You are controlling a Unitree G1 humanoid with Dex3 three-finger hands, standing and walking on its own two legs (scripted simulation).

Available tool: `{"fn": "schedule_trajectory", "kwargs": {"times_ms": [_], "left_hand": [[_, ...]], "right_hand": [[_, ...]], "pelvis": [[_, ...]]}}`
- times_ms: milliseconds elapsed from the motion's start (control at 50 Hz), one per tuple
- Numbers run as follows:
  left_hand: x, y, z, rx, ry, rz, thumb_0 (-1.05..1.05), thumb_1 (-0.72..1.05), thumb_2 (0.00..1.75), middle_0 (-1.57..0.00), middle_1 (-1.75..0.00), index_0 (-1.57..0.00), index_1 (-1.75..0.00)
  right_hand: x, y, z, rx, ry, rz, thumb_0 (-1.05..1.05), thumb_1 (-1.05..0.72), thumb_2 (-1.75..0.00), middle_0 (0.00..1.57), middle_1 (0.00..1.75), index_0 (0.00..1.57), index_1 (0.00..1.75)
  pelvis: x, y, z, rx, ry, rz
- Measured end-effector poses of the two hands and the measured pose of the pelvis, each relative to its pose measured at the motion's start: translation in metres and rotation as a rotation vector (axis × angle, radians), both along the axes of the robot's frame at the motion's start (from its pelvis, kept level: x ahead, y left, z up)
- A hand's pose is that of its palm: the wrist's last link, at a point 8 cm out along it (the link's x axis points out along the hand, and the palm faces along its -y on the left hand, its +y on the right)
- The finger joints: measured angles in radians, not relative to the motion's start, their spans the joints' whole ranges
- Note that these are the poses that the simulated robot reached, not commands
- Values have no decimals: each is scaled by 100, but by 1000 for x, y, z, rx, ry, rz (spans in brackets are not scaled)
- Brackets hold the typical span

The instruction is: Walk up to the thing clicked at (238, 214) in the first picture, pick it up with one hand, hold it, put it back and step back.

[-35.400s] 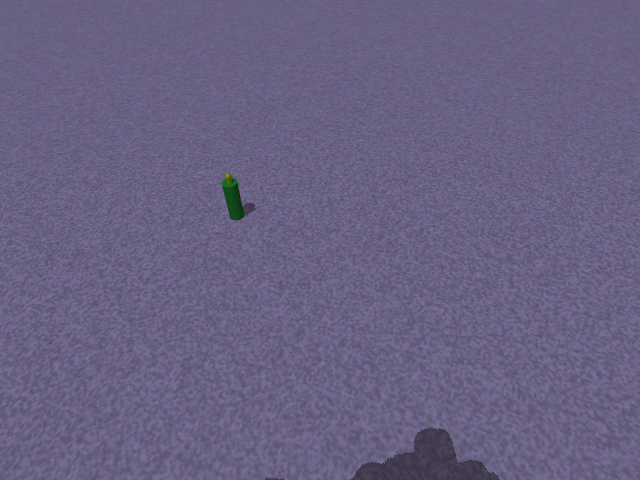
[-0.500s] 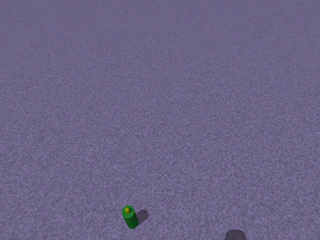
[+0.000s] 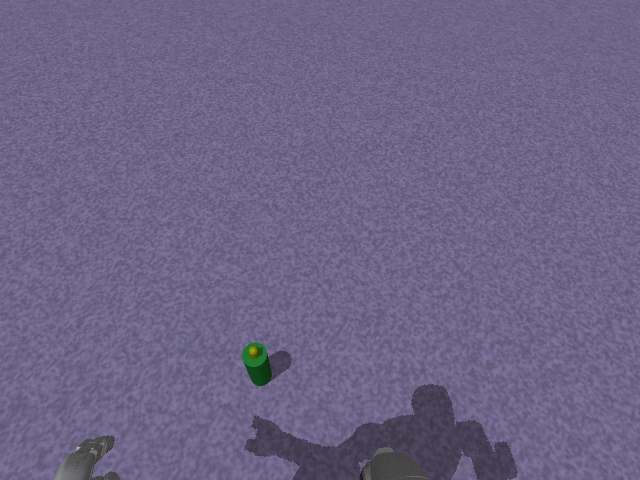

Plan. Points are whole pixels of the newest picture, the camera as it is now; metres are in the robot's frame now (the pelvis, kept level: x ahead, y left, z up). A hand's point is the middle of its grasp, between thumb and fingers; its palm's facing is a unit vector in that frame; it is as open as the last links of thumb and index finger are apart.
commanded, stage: step back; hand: left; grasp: from the side
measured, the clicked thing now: (257, 363) +0.45 +0.15 -0.63
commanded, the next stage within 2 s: none
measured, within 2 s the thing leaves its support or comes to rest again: neither
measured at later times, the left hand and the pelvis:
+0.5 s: hand out of the picture +0.04 +0.25 -0.13, palm faces -0.08 -0.91 -0.40, open 7.4 cm; pelvis -0.09 +0.00 +0.01, yaw -5 degrees
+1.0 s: hand out of the picture -0.11 +0.30 -0.15, palm faces -0.08 -0.93 -0.37, open 7.4 cm; pelvis -0.22 +0.03 +0.01, yaw -5 degrees
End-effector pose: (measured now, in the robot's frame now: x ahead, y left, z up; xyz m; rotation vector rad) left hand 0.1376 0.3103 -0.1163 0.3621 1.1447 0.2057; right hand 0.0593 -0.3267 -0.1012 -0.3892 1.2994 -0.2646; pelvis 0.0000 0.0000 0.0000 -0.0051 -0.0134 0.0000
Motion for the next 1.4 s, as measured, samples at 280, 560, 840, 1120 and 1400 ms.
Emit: {"fn": "schedule_trajectory", "kwargs": {"times_ms": [280, 560, 840, 1120, 1400], "left_hand": [[-49, -6, 4, -5, 53, -69, 0, 90, 89, -21, -30, -21, -30], [-113, -11, 32, 26, -17, -53, 1, 90, 89, -21, -30, -21, -30], [-187, 24, 6, -35, -12, -19, 1, 90, 89, -21, -30, -21, -30], [-296, 15, 3, 26, 77, -75, 1, 90, 89, -21, -30, -21, -30], [-356, -2, 37, 56, -46, -82, 1, 90, 89, -21, -30, -21, -30]], "right_hand": [[-44, 30, -5, 37, -73, -33, 1, -90, -90, 21, 30, 20, 30], [-77, 21, -5, 69, -122, -7, 1, -91, -90, 21, 30, 20, 30], [-164, 52, 20, -2, -87, 46, 1, -91, -90, 21, 30, 20, 30], [-223, 24, 6, 7, -239, 24, 1, -90, -90, 21, 30, 20, 30], [-361, 15, -8, 39, -76, -26, 1, -91, -90, 21, 30, 20, 30]], "pelvis": [[-42, 11, 6, 2, -7, -68], [-99, 6, 13, 37, -4, -76], [-174, 33, 11, -21, -25, -33], [-265, 14, -5, 3, -28, -137], [-349, 7, 7, 25, -4, -71]]}}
